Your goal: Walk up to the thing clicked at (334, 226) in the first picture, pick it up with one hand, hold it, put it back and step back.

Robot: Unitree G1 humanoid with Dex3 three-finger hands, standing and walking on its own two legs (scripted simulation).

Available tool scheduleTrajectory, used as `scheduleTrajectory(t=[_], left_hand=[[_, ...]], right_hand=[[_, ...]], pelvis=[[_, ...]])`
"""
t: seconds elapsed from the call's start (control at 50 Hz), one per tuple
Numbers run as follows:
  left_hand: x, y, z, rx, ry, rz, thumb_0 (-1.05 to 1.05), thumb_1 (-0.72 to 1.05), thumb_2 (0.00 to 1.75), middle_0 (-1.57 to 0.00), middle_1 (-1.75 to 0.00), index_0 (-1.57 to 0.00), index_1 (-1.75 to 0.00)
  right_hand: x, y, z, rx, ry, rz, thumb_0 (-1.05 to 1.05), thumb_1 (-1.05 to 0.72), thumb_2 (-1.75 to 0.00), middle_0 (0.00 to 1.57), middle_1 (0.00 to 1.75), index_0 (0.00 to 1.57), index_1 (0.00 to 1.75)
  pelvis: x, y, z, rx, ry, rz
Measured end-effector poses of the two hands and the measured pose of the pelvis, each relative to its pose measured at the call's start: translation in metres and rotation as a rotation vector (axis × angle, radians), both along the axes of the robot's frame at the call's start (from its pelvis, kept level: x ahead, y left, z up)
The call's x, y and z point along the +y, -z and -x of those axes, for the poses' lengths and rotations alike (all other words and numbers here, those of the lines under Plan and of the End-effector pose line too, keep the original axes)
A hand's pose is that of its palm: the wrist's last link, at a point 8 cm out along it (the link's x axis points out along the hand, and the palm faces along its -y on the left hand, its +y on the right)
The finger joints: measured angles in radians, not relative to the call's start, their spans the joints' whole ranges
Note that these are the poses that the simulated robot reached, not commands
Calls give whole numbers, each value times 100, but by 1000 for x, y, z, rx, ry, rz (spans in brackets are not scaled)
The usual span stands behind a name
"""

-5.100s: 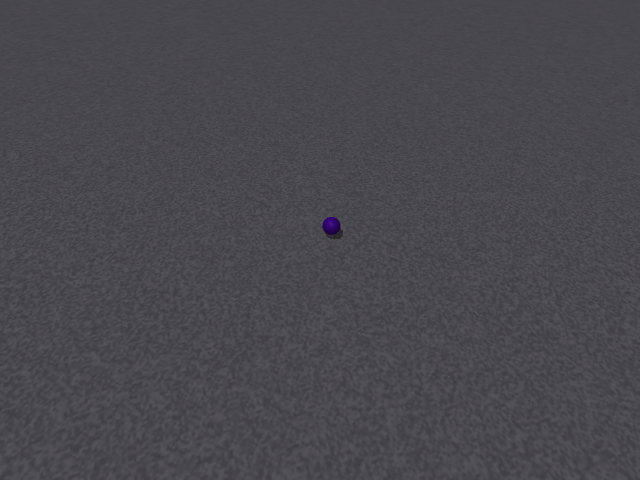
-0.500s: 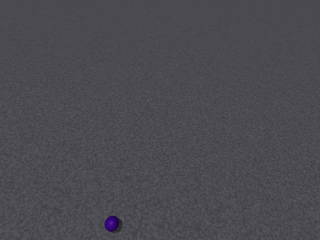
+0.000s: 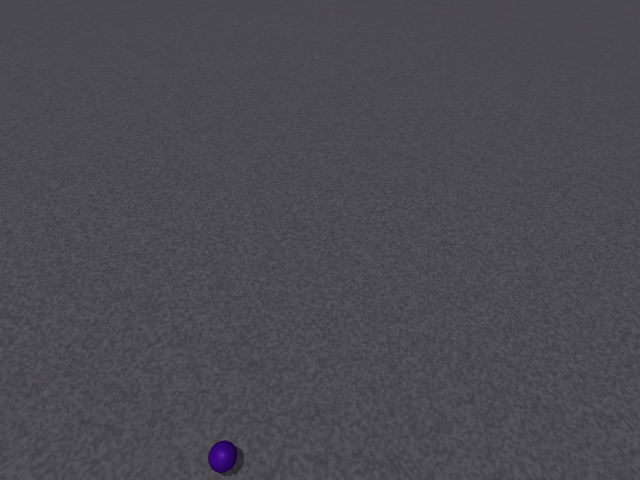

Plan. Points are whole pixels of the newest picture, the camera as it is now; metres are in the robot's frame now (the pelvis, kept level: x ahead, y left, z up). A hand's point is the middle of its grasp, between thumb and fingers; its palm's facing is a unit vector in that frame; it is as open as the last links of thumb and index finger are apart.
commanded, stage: stand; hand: left
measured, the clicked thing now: (222, 456) +0.36 +0.26 -0.74
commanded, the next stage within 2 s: none
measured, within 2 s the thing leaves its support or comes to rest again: neither
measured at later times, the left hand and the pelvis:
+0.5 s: hand out of the picture +0.06 +0.25 -0.16, palm faces -0.02 -0.94 -0.34, open 7.3 cm; pelvis -0.01 +0.00 +0.00, yaw +0 degrees
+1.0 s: hand out of the picture +0.06 +0.25 -0.16, palm faces -0.02 -0.94 -0.34, open 7.3 cm; pelvis -0.01 -0.01 +0.00, yaw +1 degrees
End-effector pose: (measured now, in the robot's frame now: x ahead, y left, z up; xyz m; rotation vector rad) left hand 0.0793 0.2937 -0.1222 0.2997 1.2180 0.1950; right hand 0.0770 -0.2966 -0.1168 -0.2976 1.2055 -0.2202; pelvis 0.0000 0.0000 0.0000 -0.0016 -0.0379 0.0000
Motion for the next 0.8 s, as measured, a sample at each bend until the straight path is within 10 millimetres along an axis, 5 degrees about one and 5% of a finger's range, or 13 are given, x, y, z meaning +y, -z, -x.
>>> scheduleTrajectory(t=[0.8], left_hand=[[-1, -1, 29, 38, -8, -13, 0, 91, 90, -21, -30, -21, -30]], right_hand=[[-5, 4, 17, 41, -22, -6, 0, -90, -89, 20, 30, 21, 30]], pelvis=[[-7, 0, 9, 0, -12, -1]])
